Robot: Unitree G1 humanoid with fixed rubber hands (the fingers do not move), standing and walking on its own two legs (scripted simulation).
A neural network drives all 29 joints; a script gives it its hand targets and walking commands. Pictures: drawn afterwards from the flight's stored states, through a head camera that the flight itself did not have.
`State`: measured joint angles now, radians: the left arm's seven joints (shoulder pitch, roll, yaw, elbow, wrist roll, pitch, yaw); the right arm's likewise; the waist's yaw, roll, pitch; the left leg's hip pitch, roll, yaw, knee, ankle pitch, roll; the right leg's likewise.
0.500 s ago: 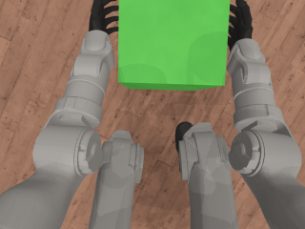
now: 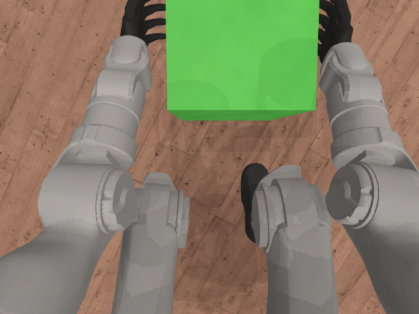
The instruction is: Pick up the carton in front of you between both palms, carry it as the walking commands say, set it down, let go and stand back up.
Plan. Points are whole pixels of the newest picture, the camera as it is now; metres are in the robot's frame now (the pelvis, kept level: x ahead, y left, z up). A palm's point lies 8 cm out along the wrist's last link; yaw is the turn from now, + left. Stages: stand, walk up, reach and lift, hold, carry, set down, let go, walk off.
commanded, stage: set down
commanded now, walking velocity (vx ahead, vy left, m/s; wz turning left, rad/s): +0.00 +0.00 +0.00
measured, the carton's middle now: (232, 62) +0.50 -0.08 -0.25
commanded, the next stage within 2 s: let go in 1.60 s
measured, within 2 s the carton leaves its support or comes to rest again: rests again in 0.32 s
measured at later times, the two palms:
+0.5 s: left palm (115, 45) +0.53 +0.12 -0.19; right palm (346, 61) +0.48 -0.27 -0.20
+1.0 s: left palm out of the picture +0.54 +0.11 -0.04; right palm out of the picture +0.50 -0.27 -0.05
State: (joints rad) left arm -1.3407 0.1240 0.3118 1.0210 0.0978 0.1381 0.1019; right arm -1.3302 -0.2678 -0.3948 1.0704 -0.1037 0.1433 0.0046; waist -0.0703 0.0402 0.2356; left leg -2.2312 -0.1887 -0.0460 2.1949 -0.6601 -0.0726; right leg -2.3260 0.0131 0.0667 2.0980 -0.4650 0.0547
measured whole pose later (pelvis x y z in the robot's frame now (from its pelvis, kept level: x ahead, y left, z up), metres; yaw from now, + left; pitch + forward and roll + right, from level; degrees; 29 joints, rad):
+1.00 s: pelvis +0.00 -0.01 +0.07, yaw +0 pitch +44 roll +3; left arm -1.19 0.23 0.19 0.91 -0.07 0.13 0.13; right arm -1.15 -0.32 -0.26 0.93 0.09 0.09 -0.05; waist -0.06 0.03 0.04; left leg -2.08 -0.08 -0.01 1.93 -0.62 -0.04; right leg -2.18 0.01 0.05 1.86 -0.44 0.02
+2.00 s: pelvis +0.08 -0.03 +0.33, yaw -2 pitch +33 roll +1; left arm -0.42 0.14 0.18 0.58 0.07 0.09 0.02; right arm -0.40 -0.22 -0.21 0.58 -0.06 0.08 0.08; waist -0.04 0.01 -0.07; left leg -1.08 -0.03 -0.07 0.88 -0.38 -0.04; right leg -1.17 0.02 0.04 0.86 -0.27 -0.01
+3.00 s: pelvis +0.13 -0.02 +0.39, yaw -3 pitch -2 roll -1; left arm 0.20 0.25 0.04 0.60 0.04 0.06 0.00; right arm 0.20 -0.27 -0.05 0.51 -0.04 0.10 -0.01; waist 0.00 0.02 0.04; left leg -0.13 -0.01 -0.07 0.51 -0.35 -0.01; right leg -0.21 0.02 0.03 0.51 -0.26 0.00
